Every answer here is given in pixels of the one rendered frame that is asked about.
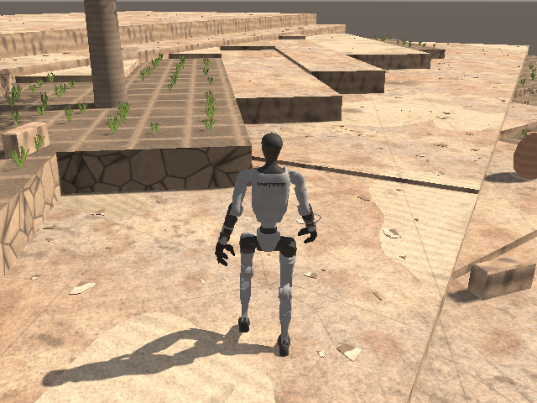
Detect right robot shin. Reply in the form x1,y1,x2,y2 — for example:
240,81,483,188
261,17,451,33
279,287,292,344

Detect robot left upper arm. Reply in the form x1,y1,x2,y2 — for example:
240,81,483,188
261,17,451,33
229,169,253,217

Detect robot left forearm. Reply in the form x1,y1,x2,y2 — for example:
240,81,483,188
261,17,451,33
218,203,237,245

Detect right robot hand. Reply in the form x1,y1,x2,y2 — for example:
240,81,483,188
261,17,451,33
298,228,317,243

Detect left robot hand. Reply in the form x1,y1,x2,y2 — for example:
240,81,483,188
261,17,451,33
215,242,235,266

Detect right robot thigh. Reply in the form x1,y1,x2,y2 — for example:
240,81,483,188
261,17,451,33
278,236,297,301

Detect robot right upper arm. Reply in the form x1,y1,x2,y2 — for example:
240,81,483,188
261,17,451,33
288,170,311,216

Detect robot right forearm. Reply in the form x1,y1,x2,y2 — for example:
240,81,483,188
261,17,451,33
302,203,316,232

